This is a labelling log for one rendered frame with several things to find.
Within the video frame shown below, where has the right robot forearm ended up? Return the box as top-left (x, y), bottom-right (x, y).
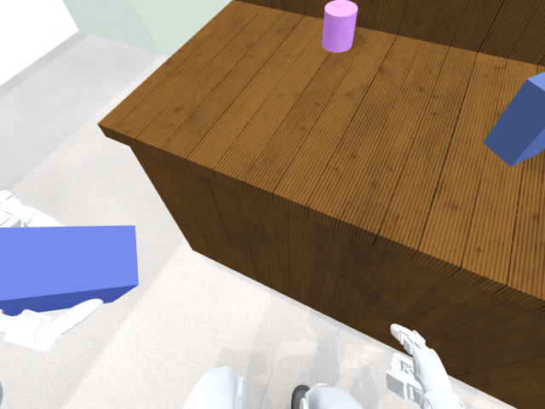
top-left (422, 389), bottom-right (466, 409)

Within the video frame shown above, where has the robot left hand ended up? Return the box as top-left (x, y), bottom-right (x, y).
top-left (0, 191), bottom-right (103, 352)

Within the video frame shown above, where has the right robot thigh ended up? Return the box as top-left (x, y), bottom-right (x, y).
top-left (300, 387), bottom-right (364, 409)

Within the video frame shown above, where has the right robot foot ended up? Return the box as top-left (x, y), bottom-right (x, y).
top-left (291, 385), bottom-right (310, 409)

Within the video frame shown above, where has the table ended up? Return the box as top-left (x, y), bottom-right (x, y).
top-left (98, 0), bottom-right (545, 409)

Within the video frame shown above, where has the robot right hand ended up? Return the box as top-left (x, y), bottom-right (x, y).
top-left (386, 324), bottom-right (452, 408)

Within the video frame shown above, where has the sponge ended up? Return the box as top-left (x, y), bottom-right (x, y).
top-left (0, 225), bottom-right (139, 316)

